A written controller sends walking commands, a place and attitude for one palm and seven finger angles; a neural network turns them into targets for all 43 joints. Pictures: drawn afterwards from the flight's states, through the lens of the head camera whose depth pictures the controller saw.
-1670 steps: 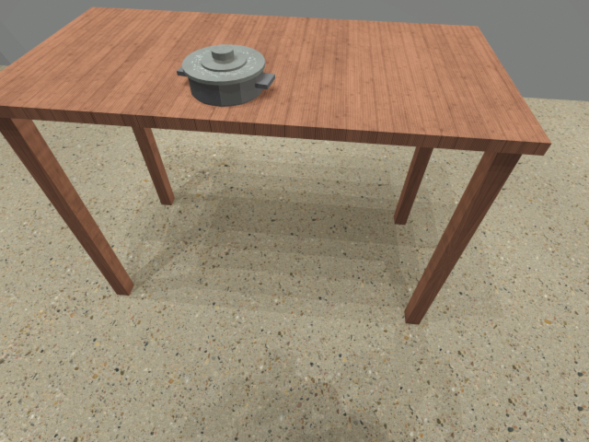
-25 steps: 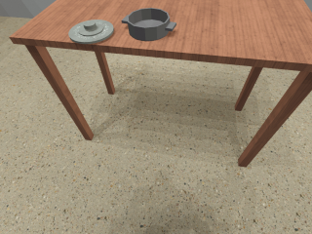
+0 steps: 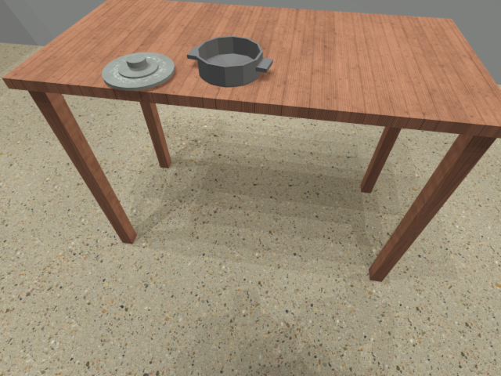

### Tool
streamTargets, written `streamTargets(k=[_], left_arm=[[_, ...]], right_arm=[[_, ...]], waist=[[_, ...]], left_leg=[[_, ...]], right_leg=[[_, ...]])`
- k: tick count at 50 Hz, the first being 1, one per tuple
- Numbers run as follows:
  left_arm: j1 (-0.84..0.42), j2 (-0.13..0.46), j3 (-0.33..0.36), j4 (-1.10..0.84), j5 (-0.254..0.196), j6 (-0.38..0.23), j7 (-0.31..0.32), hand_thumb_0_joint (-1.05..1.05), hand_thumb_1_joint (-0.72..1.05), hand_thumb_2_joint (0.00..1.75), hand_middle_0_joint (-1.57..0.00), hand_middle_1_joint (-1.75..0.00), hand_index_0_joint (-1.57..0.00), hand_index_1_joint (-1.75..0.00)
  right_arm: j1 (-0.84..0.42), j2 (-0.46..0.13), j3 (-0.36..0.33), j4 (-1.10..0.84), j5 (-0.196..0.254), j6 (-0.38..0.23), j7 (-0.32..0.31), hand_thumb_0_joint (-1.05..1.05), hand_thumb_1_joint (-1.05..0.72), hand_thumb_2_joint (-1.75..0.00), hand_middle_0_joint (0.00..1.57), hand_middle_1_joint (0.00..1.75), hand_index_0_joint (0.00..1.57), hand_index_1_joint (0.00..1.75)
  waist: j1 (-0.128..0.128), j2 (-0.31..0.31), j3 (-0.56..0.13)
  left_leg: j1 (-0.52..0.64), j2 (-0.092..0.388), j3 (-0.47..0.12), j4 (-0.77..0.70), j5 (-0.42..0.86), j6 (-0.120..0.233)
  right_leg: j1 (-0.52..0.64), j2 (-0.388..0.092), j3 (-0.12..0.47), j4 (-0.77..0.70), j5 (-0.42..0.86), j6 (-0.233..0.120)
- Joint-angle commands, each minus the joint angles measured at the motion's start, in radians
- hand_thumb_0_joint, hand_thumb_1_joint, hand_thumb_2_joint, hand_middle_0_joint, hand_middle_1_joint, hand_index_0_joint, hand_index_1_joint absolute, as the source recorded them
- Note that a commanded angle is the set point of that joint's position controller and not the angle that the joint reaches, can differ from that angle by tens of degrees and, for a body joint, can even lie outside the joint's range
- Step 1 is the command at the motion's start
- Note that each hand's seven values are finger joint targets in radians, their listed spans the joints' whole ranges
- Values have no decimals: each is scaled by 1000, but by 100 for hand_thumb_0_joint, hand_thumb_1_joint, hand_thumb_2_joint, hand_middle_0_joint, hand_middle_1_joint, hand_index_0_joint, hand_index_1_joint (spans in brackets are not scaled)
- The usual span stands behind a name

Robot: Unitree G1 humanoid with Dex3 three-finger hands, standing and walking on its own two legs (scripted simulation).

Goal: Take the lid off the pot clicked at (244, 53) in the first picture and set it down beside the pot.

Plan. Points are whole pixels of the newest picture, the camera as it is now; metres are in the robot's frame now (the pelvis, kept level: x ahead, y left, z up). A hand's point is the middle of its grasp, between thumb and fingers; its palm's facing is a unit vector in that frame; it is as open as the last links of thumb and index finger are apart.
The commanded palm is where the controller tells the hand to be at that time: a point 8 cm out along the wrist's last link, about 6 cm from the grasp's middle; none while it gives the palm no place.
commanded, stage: let the arm hang, fingers relaxed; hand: left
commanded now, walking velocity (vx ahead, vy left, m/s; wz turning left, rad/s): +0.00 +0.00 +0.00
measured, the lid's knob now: (136, 61) +0.78 +0.31 +0.11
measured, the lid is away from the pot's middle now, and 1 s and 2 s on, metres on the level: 0.23 0.23 0.23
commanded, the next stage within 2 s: look to check the result in 1.08 s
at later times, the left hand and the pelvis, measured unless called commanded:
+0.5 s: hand out of the picture +0.02 +0.18 -0.18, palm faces +0.02 -0.98 -0.20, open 7.4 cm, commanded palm none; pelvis +0.01 +0.00 +0.00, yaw -1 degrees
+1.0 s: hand out of the picture +0.03 +0.18 -0.17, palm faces +0.02 -0.98 -0.22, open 7.3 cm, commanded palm none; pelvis +0.02 +0.00 +0.00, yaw +0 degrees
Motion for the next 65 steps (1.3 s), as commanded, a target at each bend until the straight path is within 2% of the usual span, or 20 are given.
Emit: streamTargets(k=[1,6,11,21,30,35,36,41,57,65], left_arm=[[68,104,25,-21,2,-15,2,0,90,90,-20,-30,-20,-30],[78,102,23,-9,2,-17,1,0,90,90,-20,-30,-20,-30],[98,98,21,4,2,-21,3,0,90,90,-20,-30,-20,-30],[122,87,19,22,3,-20,5,0,90,90,-20,-30,-20,-30],[131,88,20,24,4,-22,5,0,90,90,-20,-30,-20,-30],[126,91,21,22,3,-23,6,0,90,90,-20,-30,-20,-30],[121,91,21,20,2,-21,6,0,90,90,-20,-30,-20,-30],[122,94,21,19,2,-21,5,0,90,90,-20,-30,-20,-30],[125,89,20,22,2,-22,5,0,90,90,-20,-30,-20,-30],[134,89,19,25,2,-24,6,0,90,90,-20,-30,-20,-30]], right_arm=[[47,-96,-14,-25,-3,-9,-8,0,-90,-90,20,30,20,30],[50,-98,-15,-18,-3,-8,-8,0,-90,-90,20,30,20,30],[52,-97,-14,-10,0,-11,-10,0,-90,-90,20,30,20,30],[47,-89,-13,3,0,-12,-13,0,-90,-90,20,30,20,30],[41,-91,-14,2,0,-11,-14,0,-90,-90,20,30,20,30],[48,-92,-14,6,0,-11,-15,0,-90,-90,20,30,20,30],[47,-88,-12,8,0,-12,-15,0,-90,-90,20,30,20,30],[46,-87,-12,11,-1,-9,-15,0,-90,-90,20,30,20,30],[47,-86,-12,13,-2,-10,-17,0,-90,-90,20,30,20,30],[47,-88,-14,11,0,-10,-18,0,-90,-90,20,30,20,30]], waist=[[5,3,15],[2,-5,7],[0,-15,-17],[3,12,9],[4,-16,5],[4,-10,-8],[3,2,7],[5,-19,19],[4,-2,11],[4,-19,-1]], left_leg=[[85,60,-66,-59,219,56],[99,60,-67,-63,206,58],[124,61,-61,-53,252,59],[127,64,-58,-61,258,61],[130,61,-57,-55,268,59],[134,61,-55,-49,294,59],[126,61,-54,-57,286,58],[117,59,-55,-58,263,56],[129,59,-55,-60,268,55],[140,61,-56,-56,281,54]], right_leg=[[-93,-77,51,-87,287,-27],[-95,-76,55,-93,276,-26],[-80,-78,56,-89,327,-23],[-90,-76,54,-91,318,-21],[-80,-79,54,-93,354,-21],[-64,-80,53,-89,384,-23],[-69,-81,51,-90,371,-23],[-66,-83,50,-100,369,-23],[-65,-82,53,-105,369,-25],[-62,-82,53,-105,389,-24]])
